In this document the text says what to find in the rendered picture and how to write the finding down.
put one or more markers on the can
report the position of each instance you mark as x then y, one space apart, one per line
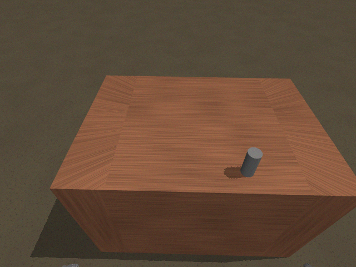
251 161

